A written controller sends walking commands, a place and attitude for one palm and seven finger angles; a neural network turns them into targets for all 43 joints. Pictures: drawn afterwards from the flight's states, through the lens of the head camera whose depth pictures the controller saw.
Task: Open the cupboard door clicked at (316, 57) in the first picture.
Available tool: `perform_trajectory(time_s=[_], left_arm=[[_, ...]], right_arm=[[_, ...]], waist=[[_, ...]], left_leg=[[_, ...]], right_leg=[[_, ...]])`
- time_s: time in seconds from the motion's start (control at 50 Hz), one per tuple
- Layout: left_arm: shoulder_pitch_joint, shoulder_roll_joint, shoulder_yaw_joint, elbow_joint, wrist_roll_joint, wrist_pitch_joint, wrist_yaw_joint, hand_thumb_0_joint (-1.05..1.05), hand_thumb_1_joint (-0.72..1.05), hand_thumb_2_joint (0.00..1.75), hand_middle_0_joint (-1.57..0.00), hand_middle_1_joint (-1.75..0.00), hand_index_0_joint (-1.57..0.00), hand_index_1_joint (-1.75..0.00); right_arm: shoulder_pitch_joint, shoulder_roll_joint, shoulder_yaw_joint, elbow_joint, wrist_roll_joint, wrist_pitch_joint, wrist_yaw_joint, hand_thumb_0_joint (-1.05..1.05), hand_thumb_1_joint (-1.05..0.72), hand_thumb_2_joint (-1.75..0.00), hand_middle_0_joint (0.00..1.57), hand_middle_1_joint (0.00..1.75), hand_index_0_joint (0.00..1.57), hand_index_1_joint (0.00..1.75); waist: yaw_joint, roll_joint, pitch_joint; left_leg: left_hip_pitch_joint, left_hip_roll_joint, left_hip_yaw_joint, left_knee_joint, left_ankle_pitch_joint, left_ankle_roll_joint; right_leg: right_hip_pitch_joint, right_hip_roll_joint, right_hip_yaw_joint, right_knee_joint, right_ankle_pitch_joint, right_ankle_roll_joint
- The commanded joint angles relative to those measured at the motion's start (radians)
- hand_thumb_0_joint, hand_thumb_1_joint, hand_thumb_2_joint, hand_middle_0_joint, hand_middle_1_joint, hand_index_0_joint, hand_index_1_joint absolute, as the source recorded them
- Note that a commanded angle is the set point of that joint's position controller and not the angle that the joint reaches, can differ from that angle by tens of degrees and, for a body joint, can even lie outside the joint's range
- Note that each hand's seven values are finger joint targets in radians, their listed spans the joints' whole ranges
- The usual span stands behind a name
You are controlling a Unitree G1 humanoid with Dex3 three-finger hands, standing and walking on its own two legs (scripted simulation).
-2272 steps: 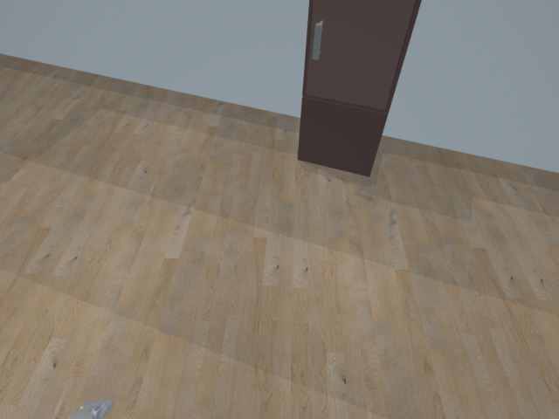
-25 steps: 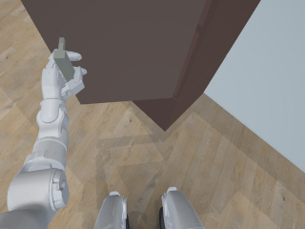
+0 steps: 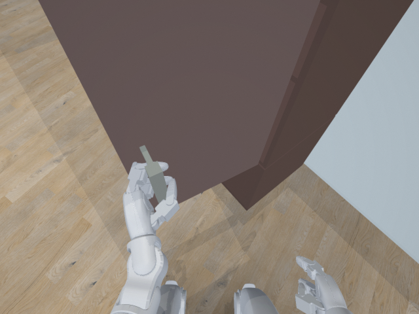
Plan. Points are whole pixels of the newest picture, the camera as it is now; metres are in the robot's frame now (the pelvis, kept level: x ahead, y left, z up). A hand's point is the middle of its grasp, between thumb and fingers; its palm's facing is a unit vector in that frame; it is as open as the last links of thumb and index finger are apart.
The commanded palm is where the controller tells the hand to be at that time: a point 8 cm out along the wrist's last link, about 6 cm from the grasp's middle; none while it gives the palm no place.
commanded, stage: pull the door open along its arc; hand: left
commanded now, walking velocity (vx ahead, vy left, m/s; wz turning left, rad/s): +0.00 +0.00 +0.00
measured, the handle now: (154, 177) +0.37 +0.13 +0.02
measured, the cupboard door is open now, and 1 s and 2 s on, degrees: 80 92 97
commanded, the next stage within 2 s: open thumb and fingers to let go in 0.42 s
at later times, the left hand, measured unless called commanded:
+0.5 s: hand (204, 230) +0.27 +0.03 +0.02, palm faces +0.32 -0.94 -0.05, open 6.1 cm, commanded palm +0.22 +0.07 +0.02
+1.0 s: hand (193, 227) +0.27 +0.04 +0.02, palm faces +0.38 -0.92 -0.04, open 11.9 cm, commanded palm +0.22 +0.07 +0.02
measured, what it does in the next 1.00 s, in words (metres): stands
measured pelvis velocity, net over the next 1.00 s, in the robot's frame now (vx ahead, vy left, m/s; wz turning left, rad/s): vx -0.01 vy -0.04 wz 0.07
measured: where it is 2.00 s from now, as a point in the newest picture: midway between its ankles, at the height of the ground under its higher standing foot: outside the picture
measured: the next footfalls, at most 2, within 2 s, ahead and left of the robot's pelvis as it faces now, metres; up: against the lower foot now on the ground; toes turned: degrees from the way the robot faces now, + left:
none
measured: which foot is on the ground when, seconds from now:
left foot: down 0.00-1.00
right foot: down 0.00-1.00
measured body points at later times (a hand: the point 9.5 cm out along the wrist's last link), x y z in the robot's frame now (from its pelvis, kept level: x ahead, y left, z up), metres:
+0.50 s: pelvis +0.00 -0.05 +0.00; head +0.07 -0.06 +0.45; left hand +0.24 +0.07 +0.03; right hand +0.19 -0.26 -0.10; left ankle +0.00 +0.11 -0.63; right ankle +0.00 -0.12 -0.63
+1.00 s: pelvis -0.01 -0.04 -0.01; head +0.07 -0.05 +0.44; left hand +0.25 +0.09 +0.02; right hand +0.18 -0.24 -0.12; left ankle +0.00 +0.11 -0.63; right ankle +0.00 -0.12 -0.63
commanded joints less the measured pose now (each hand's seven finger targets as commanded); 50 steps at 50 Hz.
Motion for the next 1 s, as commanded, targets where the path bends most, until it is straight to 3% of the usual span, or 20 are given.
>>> perform_trajectory(time_s=[0.0, 0.06, 0.22, 0.38, 0.48, 0.5, 0.54, 0.62, 0.68, 0.8, 0.86, 0.9, 0.94, 0.98], left_arm=[[-0.03, 0.044, 0.061, -0.216, 0.09, -0.062, 0.185, 0.0, 0.9, 0.9, -0.4, -1.35, -0.4, -1.35], [-0.027, 0.002, 0.014, -0.207, 0.131, -0.033, 0.219, 0.0, 0.9, 0.9, -0.4, -1.35, -0.4, -1.35], [0.103, -0.12, -0.14, -0.261, 0.107, 0.019, 0.184, 0.0, 0.9, 0.9, -0.4, -1.35, -0.4, -1.35], [0.253, -0.2, -0.243, -0.332, 0.112, 0.045, 0.172, 0.0, 0.9, 0.9, -0.4, -1.35, -0.4, -1.35], [0.115, -0.14, -0.181, -0.318, 0.124, 0.045, 0.208, 0.0, 0.9, 0.9, -0.4, -1.35, -0.4, -1.35], [0.02, -0.102, -0.15, -0.307, 0.125, 0.038, 0.219, 0.0, 0.9, 0.9, -0.4, -1.35, -0.4, -1.35], [0.008, -0.095, -0.135, -0.288, 0.121, 0.032, 0.221, 0.0, 0.76, 0.84, -0.39, -1.34, -0.39, -1.34], [0.066, -0.124, -0.155, -0.307, 0.108, 0.023, 0.204, 0.0, 0.48, 0.72, -0.37, -1.3, -0.37, -1.3], [0.084, -0.12, -0.164, -0.33, 0.101, 0.027, 0.19, 0.0, 0.27, 0.63, -0.35, -1.28, -0.35, -1.28], [-0.017, -0.142, -0.207, -0.308, 0.117, 0.012, 0.189, 0.0, -0.15, 0.45, -0.32, -1.24, -0.32, -1.24], [-0.028, -0.147, -0.213, -0.294, 0.12, 0.003, 0.189, 0.0, -0.36, 0.36, -0.31, -1.22, -0.31, -1.22], [-0.042, -0.145, -0.213, -0.3, 0.125, -0.002, 0.196, 0.0, -0.5, 0.3, -0.3, -1.2, -0.3, -1.2], [-0.042, -0.158, -0.224, -0.298, 0.131, 0.009, 0.204, 0.0, -0.5, 0.3, -0.3, -1.2, -0.3, -1.2], [-0.048, -0.164, -0.224, -0.289, 0.133, 0.017, 0.211, 0.0, -0.5, 0.3, -0.28, -1.1, -0.28, -1.1]], right_arm=[[0.012, -0.096, -0.041, -0.087, -0.02, -0.051, -0.008, 0.0, -0.9, -0.9, 0.2, 0.3, 0.2, 0.3], [-0.012, -0.083, -0.036, -0.078, -0.029, -0.069, -0.025, 0.0, -0.9, -0.9, 0.2, 0.3, 0.2, 0.3], [-0.042, -0.068, -0.027, -0.077, -0.023, -0.118, -0.042, 0.0, -0.9, -0.9, 0.2, 0.3, 0.2, 0.3], [-0.07, -0.055, -0.013, -0.076, -0.022, -0.183, -0.038, 0.0, -0.9, -0.9, 0.2, 0.3, 0.2, 0.3], [-0.067, -0.064, -0.019, -0.05, -0.026, -0.197, -0.049, 0.0, -0.9, -0.9, 0.2, 0.3, 0.2, 0.3], [-0.064, -0.067, -0.019, -0.037, -0.026, -0.196, -0.053, 0.0, -0.9, -0.9, 0.2, 0.3, 0.2, 0.3], [-0.073, -0.066, -0.022, -0.038, -0.028, -0.199, -0.059, 0.0, -0.9, -0.9, 0.2, 0.3, 0.2, 0.3], [-0.058, -0.065, -0.03, -0.05, -0.025, -0.199, -0.058, 0.0, -0.9, -0.9, 0.2, 0.3, 0.2, 0.3], [-0.037, -0.069, -0.033, -0.056, -0.022, -0.194, -0.058, 0.0, -0.9, -0.9, 0.2, 0.3, 0.2, 0.3], [-0.05, -0.078, -0.029, -0.043, -0.022, -0.202, -0.062, 0.0, -0.9, -0.9, 0.2, 0.3, 0.2, 0.3], [-0.056, -0.082, -0.029, -0.042, -0.024, -0.208, -0.062, 0.0, -0.9, -0.9, 0.2, 0.3, 0.2, 0.3], [-0.057, -0.083, -0.031, -0.044, -0.024, -0.207, -0.06, 0.0, -0.9, -0.9, 0.2, 0.3, 0.2, 0.3], [-0.056, -0.084, -0.031, -0.054, -0.024, -0.206, -0.058, 0.0, -0.9, -0.9, 0.2, 0.3, 0.2, 0.3], [-0.054, -0.082, -0.031, -0.05, -0.023, -0.204, -0.058, 0.0, -0.9, -0.9, 0.2, 0.3, 0.2, 0.3]], waist=[[0.046, -0.023, -0.315], [0.035, -0.066, -0.31], [0.022, -0.098, -0.287], [0.011, -0.118, -0.253], [-0.003, -0.09, -0.228], [-0.02, -0.094, -0.21], [-0.009, -0.105, -0.227], [0.008, -0.111, -0.328], [-0.001, -0.135, -0.347], [-0.033, -0.125, -0.257], [-0.028, -0.119, -0.26], [-0.019, -0.084, -0.285], [-0.009, -0.063, -0.302], [-0.016, -0.075, -0.301]], left_leg=[[0.161, -0.021, -0.012, -0.128, 0.392, -0.016], [0.148, -0.03, -0.01, -0.125, 0.338, -0.01], [0.156, -0.037, -0.007, -0.138, 0.294, -0.008], [0.11, -0.045, -0.024, -0.116, 0.251, -0.015], [0.08, -0.047, -0.031, -0.084, 0.22, -0.02], [0.069, -0.046, -0.032, -0.072, 0.207, -0.018], [0.034, -0.051, -0.036, -0.056, 0.19, -0.018], [0.058, -0.052, -0.028, -0.066, 0.232, -0.018], [0.071, -0.05, -0.027, -0.074, 0.256, -0.017], [0.075, -0.043, -0.037, -0.07, 0.199, -0.008], [0.081, -0.042, -0.038, -0.069, 0.197, -0.004], [0.101, -0.043, -0.034, -0.075, 0.201, -0.004], [0.114, -0.044, -0.032, -0.084, 0.217, -0.002], [0.132, -0.041, -0.031, -0.087, 0.224, -0.001]], right_leg=[[0.251, 0.005, -0.032, -0.109, 0.433, -0.026], [0.267, 0.002, -0.022, -0.14, 0.401, -0.024], [0.333, -0.021, 0.007, -0.209, 0.44, -0.011], [0.345, -0.052, 0.048, -0.235, 0.48, 0.007], [0.292, -0.062, 0.071, -0.234, 0.416, 0.006], [0.264, -0.064, 0.078, -0.237, 0.381, 0.008], [0.279, -0.074, 0.108, -0.248, 0.343, 0.011], [0.362, -0.083, 0.117, -0.231, 0.476, 0.02], [0.394, -0.082, 0.103, -0.223, 0.551, 0.024], [0.269, -0.069, 0.075, -0.234, 0.366, 0.015], [0.242, -0.06, 0.056, -0.223, 0.322, 0.007], [0.233, -0.053, 0.046, -0.213, 0.3, -0.001], [0.232, -0.042, 0.022, -0.201, 0.284, -0.014], [0.217, -0.038, 0.011, -0.199, 0.29, -0.013]])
